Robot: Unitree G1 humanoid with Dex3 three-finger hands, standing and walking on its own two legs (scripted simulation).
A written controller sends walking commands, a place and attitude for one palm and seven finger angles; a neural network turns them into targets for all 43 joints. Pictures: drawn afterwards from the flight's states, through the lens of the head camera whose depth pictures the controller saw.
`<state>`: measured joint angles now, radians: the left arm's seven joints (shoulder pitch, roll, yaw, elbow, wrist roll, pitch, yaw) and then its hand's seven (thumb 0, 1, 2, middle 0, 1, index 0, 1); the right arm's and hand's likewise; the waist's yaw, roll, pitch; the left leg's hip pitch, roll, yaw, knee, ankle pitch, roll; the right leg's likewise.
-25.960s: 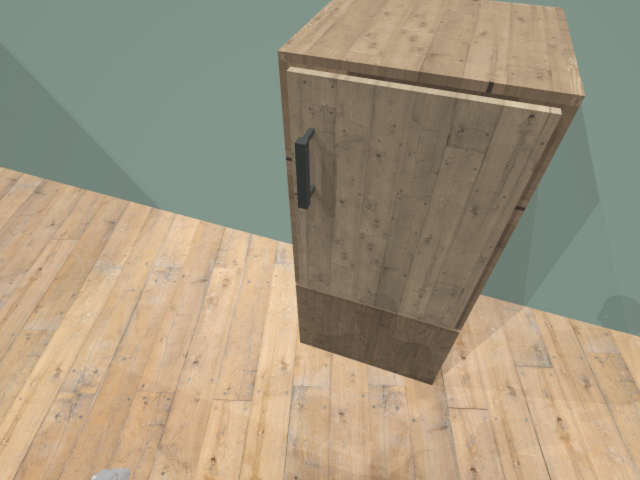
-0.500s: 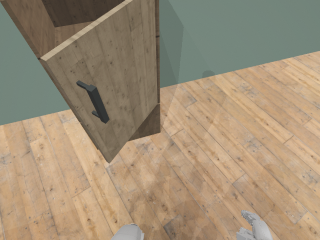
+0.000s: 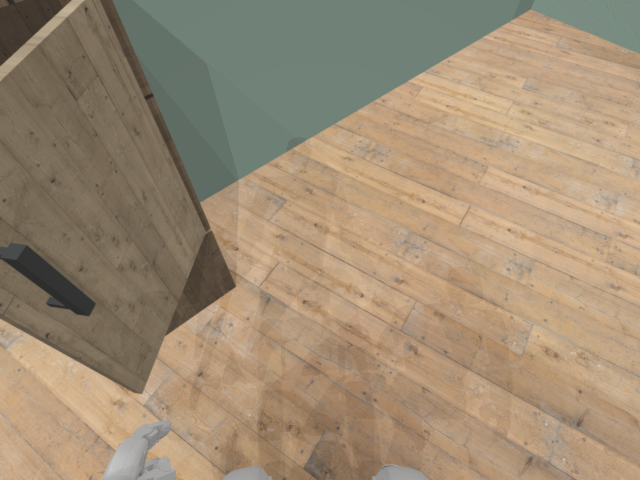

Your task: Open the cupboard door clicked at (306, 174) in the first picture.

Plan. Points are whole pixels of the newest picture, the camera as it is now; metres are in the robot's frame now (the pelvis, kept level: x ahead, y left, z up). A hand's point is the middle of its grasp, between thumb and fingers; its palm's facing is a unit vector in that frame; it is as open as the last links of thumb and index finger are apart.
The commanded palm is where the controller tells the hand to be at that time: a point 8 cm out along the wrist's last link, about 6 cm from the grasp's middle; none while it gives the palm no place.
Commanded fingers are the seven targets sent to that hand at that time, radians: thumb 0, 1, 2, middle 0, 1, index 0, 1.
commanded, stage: walk to a spot facing it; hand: left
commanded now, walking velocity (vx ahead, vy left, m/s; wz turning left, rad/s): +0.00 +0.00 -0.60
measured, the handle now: (39, 281) +0.33 +0.36 +0.05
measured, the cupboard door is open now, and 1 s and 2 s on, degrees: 41 41 41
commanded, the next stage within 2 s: none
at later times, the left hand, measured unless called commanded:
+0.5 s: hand (225, 430) +0.19 +0.15 -0.14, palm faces -0.32 -0.92 -0.23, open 7.4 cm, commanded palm none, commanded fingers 0.00 0.90 0.90 -0.20 -0.30 -0.20 -0.30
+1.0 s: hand (272, 389) +0.25 +0.09 -0.15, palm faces -0.55 -0.82 -0.17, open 7.4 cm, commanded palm none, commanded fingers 0.00 0.90 0.90 -0.20 -0.30 -0.20 -0.30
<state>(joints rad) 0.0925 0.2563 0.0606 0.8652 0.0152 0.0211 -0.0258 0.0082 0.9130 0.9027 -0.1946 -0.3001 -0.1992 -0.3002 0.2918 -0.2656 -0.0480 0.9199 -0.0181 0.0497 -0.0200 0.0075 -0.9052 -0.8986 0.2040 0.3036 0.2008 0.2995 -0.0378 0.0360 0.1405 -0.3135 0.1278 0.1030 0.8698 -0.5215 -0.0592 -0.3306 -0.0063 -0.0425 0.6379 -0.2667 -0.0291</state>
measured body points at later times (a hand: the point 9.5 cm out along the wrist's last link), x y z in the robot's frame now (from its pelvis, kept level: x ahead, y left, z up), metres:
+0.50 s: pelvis +0.03 -0.01 +0.01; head +0.08 -0.03 +0.45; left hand +0.21 +0.20 -0.13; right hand -0.01 -0.26 -0.14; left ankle +0.06 +0.14 -0.72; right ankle -0.01 -0.11 -0.71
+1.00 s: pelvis +0.09 -0.04 +0.02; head +0.13 -0.05 +0.47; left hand +0.28 +0.13 -0.14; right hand -0.02 -0.28 -0.11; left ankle +0.12 +0.08 -0.72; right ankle +0.01 -0.14 -0.65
